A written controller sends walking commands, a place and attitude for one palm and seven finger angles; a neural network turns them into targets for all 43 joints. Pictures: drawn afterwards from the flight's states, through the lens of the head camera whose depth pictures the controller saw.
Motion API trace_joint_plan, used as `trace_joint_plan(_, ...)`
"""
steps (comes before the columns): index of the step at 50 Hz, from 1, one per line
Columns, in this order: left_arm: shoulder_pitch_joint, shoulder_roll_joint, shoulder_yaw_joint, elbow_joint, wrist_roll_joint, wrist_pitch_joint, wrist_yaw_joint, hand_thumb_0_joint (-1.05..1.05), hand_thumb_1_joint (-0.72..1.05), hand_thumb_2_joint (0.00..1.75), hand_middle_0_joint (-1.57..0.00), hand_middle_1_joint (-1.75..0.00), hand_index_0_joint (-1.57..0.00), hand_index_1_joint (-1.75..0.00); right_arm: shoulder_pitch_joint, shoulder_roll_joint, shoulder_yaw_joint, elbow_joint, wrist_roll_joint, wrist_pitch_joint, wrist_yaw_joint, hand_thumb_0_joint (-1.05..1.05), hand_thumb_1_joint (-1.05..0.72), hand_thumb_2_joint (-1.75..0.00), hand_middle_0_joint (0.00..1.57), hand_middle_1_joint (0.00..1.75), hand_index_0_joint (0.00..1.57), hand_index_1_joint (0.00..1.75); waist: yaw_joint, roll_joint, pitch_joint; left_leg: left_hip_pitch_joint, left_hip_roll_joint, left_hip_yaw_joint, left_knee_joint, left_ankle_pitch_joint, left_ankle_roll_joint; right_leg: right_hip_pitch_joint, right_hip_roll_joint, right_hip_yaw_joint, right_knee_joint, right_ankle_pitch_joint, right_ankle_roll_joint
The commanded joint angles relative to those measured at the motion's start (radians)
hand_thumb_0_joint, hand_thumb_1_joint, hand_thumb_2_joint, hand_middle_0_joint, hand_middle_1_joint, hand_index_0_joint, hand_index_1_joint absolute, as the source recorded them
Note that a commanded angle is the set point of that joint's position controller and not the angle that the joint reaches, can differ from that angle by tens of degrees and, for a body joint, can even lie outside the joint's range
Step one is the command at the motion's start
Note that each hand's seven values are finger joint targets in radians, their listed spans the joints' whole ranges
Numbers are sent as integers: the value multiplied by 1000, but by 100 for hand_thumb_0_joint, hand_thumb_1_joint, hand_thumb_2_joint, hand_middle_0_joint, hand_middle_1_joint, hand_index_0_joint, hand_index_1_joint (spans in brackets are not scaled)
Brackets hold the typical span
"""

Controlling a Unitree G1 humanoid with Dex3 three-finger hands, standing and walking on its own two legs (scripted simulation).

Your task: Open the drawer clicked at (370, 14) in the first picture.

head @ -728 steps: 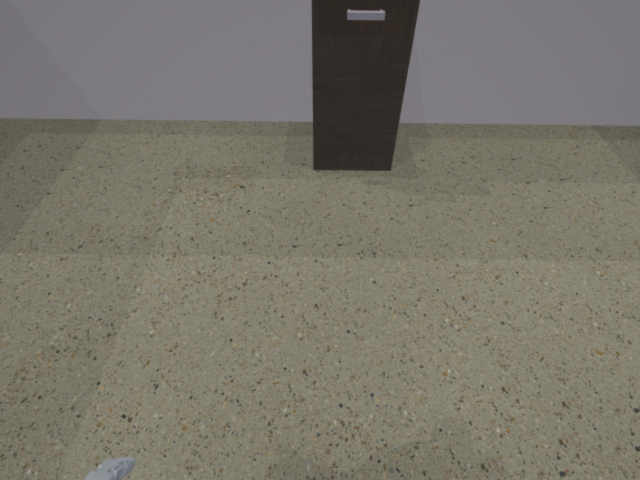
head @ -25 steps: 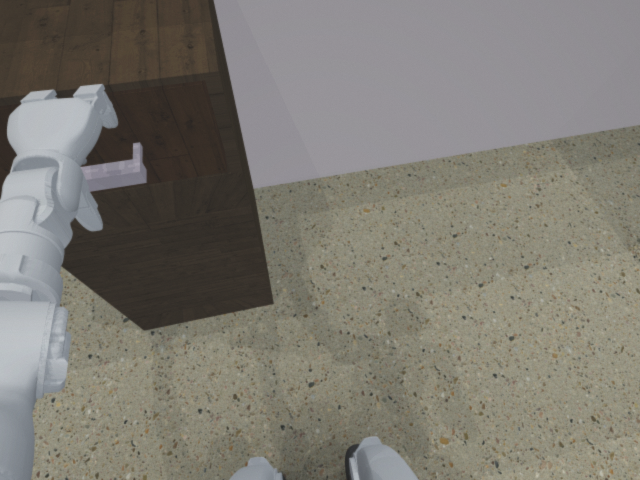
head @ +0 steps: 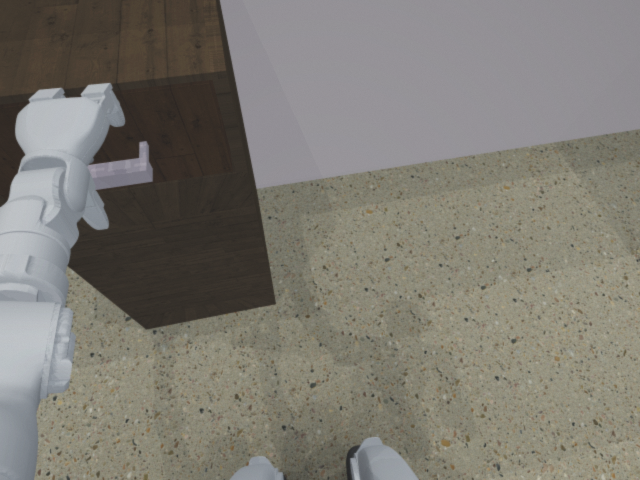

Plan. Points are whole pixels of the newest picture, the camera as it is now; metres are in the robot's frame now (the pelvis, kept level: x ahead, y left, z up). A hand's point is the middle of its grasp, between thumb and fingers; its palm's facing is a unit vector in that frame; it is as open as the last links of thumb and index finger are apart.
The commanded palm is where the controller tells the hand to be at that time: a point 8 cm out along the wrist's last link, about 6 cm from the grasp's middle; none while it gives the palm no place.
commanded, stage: move the hooked fingers above the handle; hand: left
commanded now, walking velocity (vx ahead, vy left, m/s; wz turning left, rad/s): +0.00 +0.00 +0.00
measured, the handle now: (99, 165) +0.55 +0.28 +0.02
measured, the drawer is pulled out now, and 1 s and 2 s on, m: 0.00 0.00 0.00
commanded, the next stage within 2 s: lower the fingers behind the handle in 1.40 s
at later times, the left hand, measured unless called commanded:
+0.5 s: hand (89, 158) +0.51 +0.26 +0.08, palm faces -0.02 +0.01 -1.00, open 13.7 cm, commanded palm +0.51 +0.29 +0.11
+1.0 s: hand (87, 159) +0.51 +0.26 +0.08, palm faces -0.04 +0.02 -1.00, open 13.8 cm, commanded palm +0.51 +0.29 +0.11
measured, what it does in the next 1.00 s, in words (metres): stands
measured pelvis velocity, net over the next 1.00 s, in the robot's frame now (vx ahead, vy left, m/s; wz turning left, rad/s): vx -0.02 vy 0.00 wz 0.00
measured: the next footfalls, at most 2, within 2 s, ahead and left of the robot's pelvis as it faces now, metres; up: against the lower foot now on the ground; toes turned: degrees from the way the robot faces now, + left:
none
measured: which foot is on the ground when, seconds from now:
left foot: down 0.00-1.00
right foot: down 0.00-1.00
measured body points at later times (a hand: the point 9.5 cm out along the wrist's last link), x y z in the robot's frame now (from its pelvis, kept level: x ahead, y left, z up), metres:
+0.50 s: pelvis -0.01 +0.00 +0.00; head +0.10 -0.01 +0.43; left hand +0.50 +0.26 +0.13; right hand +0.00 -0.28 -0.13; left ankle +0.00 +0.10 -0.70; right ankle +0.04 -0.13 -0.70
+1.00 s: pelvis -0.02 +0.00 -0.01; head +0.10 +0.00 +0.43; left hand +0.50 +0.26 +0.13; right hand +0.00 -0.28 -0.13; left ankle +0.00 +0.10 -0.70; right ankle +0.04 -0.13 -0.70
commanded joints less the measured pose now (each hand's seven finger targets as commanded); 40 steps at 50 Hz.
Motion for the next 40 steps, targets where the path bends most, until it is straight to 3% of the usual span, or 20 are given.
trace_joint_plan(1,-384,395,86,-67,-12,87,6,0,-50,30,-30,-120,-30,-120,141,-168,-65,-52,1,-19,-18,0,-90,-90,20,30,20,30,1,-48,-336,81,-14,27,-125,97,19,287,11,-32,-109,31,-32)
trace_joint_plan(5,-386,405,87,-58,-11,89,0,0,-50,30,-30,-120,-30,-120,139,-168,-61,-53,2,-18,-20,0,-90,-90,20,30,20,30,5,-45,-323,69,-15,28,-130,79,19,292,9,-29,-113,16,-32)
trace_joint_plan(7,-399,406,95,-81,-9,79,-1,0,-50,30,-30,-120,-30,-120,141,-167,-64,-53,-1,-18,-19,0,-90,-90,20,30,20,30,9,-31,-348,85,-14,25,-129,101,19,299,11,-31,-108,32,-36)
trace_joint_plan(10,-403,379,71,-66,-8,80,-3,0,-50,30,-30,-120,-30,-120,146,-167,-64,-54,1,-25,-19,0,-90,-90,20,30,20,30,-4,-39,-320,80,-12,24,-130,68,20,269,12,-33,-114,-1,-33)
trace_joint_plan(13,-404,422,92,-54,-7,79,-6,0,-50,30,-30,-120,-30,-120,143,-172,-59,-56,3,-24,-23,0,-90,-90,20,30,20,30,-3,-52,-318,54,-16,26,-127,50,22,284,9,-24,-116,-13,-31)
trace_joint_plan(18,-410,414,85,-50,-6,76,-6,0,-50,30,-30,-120,-30,-120,152,-171,-60,-53,2,-28,-24,0,-90,-90,20,30,20,30,-4,-34,-330,56,-17,25,-122,49,21,275,10,-27,-110,-15,-32)
trace_joint_plan(21,-432,399,62,-30,-9,81,-7,0,-50,30,-30,-120,-30,-120,151,-172,-56,-54,7,-35,-28,0,-90,-90,20,30,20,30,-25,-65,-290,32,-15,23,-124,-2,23,248,9,-26,-118,-58,-27)
trace_joint_plan(23,-447,429,76,-44,-7,75,-8,0,-50,30,-30,-120,-30,-120,154,-175,-55,-54,7,-35,-31,0,-90,-90,20,30,20,30,-17,-39,-321,33,-18,26,-121,6,23,262,7,-21,-112,-50,-28)
trace_joint_plan(25,-458,427,66,-30,-3,79,-10,0,-50,30,-30,-120,-30,-120,155,-174,-52,-53,8,-36,-34,0,-90,-90,20,30,20,30,-29,-53,-315,25,-17,25,-116,1,25,257,7,-20,-111,-51,-26)
trace_joint_plan(28,-445,456,84,-28,-8,76,-15,0,-50,30,-30,-120,-30,-120,152,-175,-48,-56,9,-36,-38,0,-90,-90,20,30,20,30,-20,-47,-322,13,-20,30,-111,-4,25,271,5,-14,-112,-53,-25)
trace_joint_plan(30,-449,427,58,-17,-11,78,-19,0,-50,30,-30,-120,-30,-120,153,-172,-46,-59,11,-37,-39,0,-90,-90,20,30,20,30,-27,-43,-304,7,-20,28,-113,-22,23,255,6,-18,-113,-69,-26)
trace_joint_plan(31,-474,428,55,-35,-11,72,-20,0,-50,30,-30,-120,-30,-120,154,-173,-46,-61,11,-40,-41,0,-90,-90,20,30,20,30,-36,-44,-310,10,-17,27,-113,-24,24,252,5,-17,-112,-68,-23)
trace_joint_plan(32,-469,448,73,-40,-13,66,-21,0,-50,30,-30,-120,-30,-120,153,-173,-46,-60,9,-38,-42,0,-90,-90,20,30,20,30,-26,-43,-329,13,-19,27,-108,-16,24,265,6,-16,-109,-62,-26)
trace_joint_plan(36,-467,428,45,-14,-15,68,-27,0,-50,30,-30,-120,-30,-120,153,-172,-40,-67,14,-43,-46,0,-90,-90,20,30,20,30,-40,-57,-297,-11,-19,28,-110,-54,24,246,5,-15,-114,-95,-21)
trace_joint_plan(40,-474,450,46,-20,-19,58,-32,0,-50,30,-30,-120,-30,-120,147,-173,-34,-71,18,-47,-54,0,-90,-90,20,30,20,30,-42,-43,-308,-21,-20,32,-103,-69,26,249,2,-7,-112,-105,-20)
